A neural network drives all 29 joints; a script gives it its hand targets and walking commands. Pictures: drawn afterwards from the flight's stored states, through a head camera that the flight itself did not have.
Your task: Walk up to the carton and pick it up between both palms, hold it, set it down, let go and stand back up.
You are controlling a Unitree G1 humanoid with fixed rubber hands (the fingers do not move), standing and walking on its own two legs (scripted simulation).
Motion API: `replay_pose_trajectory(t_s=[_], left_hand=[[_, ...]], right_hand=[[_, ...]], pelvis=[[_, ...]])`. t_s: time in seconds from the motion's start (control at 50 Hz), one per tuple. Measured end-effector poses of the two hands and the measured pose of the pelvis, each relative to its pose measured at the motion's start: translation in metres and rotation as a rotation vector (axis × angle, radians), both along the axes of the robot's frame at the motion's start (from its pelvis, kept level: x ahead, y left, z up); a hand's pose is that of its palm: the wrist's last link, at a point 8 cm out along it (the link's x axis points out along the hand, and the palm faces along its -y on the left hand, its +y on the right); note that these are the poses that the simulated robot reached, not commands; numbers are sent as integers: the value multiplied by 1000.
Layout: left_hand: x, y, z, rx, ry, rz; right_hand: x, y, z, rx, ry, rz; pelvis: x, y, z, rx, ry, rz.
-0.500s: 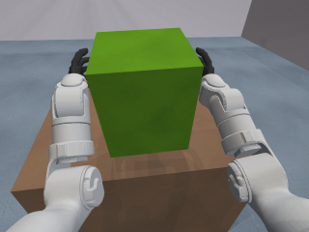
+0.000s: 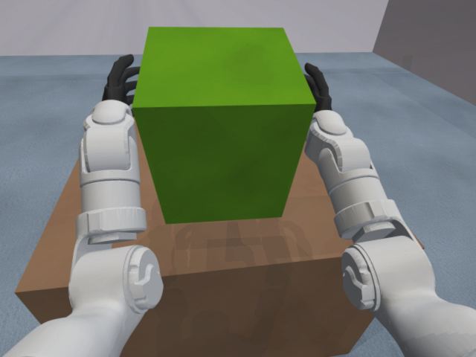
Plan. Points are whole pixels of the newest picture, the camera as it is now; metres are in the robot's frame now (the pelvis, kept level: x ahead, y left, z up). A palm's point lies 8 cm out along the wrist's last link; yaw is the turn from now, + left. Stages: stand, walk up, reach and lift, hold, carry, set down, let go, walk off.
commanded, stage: set down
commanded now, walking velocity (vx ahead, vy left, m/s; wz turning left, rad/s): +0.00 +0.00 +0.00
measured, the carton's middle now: (221, 130) +0.40 +0.00 +0.23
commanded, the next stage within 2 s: none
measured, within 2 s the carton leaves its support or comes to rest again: neither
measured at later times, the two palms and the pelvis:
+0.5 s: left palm (130, 139) +0.40 +0.15 +0.22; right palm (304, 152) +0.39 -0.15 +0.19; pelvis +0.01 +0.01 +0.00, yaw +1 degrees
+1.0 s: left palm (134, 149) +0.42 +0.15 +0.19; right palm (301, 158) +0.40 -0.15 +0.17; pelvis +0.02 +0.00 +0.00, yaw +1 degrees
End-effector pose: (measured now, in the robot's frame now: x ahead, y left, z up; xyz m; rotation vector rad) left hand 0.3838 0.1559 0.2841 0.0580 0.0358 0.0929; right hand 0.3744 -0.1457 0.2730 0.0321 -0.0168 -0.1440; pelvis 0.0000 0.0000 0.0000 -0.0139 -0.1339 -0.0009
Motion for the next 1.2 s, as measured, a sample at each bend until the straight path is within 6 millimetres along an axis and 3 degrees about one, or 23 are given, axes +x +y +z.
replay_pose_trajectory(t_s=[0.14, 0.28, 0.38, 0.54, 0.72, 1.2], left_hand=[[6, 7, -7, 28, -18, 1], [12, 11, -39, 42, 5, -5], [15, 6, -59, 40, 14, -16], [21, -2, -64, 43, 28, -23], [26, 1, -65, 42, 52, -16], [43, -8, -108, 27, 122, -37]], right_hand=[[8, 8, -21, -9, -21, 5], [12, 12, -59, -17, -3, 1], [11, 7, -74, -26, 0, -14], [13, -1, -78, -30, 7, -28], [20, 3, -78, -21, 27, -21], [31, -7, -111, -35, 82, -39]], pelvis=[[7, -1, 0, 4, -34, 13], [10, 0, 0, -1, -43, 28], [11, 2, -1, -5, -33, 27], [10, 6, -1, -5, -12, 10], [12, 7, 0, -2, -2, 7], [19, 3, 1, 0, 45, 0]])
